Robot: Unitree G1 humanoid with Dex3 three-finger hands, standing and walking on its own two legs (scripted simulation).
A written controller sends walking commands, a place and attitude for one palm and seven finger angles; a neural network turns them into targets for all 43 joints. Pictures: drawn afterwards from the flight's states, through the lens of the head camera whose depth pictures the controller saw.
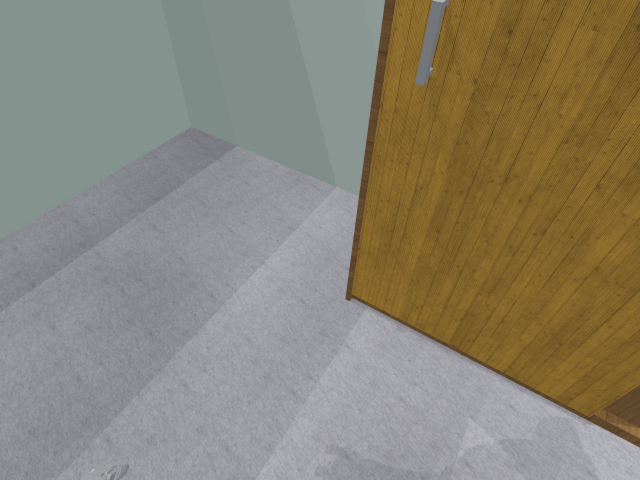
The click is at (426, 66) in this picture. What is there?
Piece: wardrobe's sliding door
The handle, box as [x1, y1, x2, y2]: [415, 0, 449, 85]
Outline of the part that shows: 449,0 432,1 415,83 423,85 432,71 430,64 443,8 448,4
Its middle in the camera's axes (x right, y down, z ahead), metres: +0.21 -0.37 +0.73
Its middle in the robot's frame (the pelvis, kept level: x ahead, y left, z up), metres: +0.82 -0.16 +0.21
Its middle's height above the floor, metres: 0.98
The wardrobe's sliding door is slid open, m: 0.00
